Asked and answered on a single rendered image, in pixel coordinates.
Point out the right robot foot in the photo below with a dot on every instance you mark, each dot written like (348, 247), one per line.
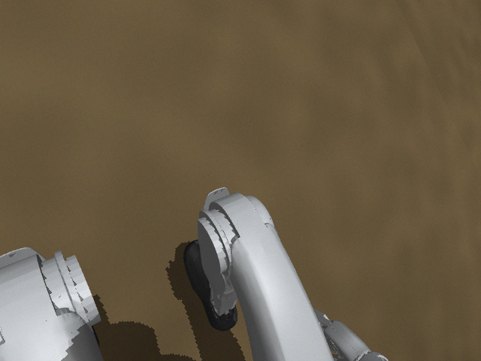
(200, 284)

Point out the right robot hand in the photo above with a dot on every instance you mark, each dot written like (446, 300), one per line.
(341, 339)

